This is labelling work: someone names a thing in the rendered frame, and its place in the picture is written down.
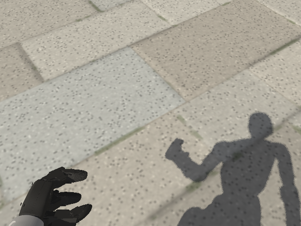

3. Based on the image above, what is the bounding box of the left robot forearm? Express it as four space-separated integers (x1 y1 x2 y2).
9 215 44 226

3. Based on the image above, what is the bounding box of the left robot hand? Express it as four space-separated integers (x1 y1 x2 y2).
19 167 92 226

